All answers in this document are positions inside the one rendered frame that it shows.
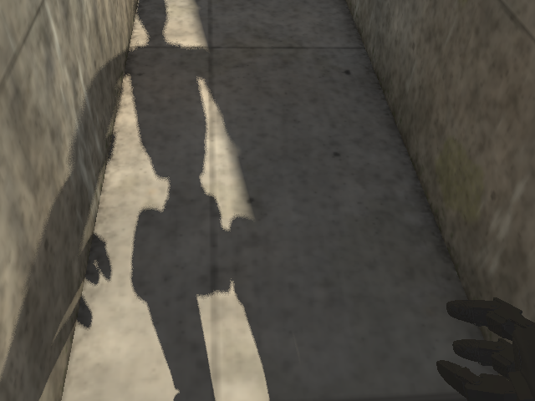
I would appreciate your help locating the right robot hand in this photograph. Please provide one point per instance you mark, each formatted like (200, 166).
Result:
(515, 362)

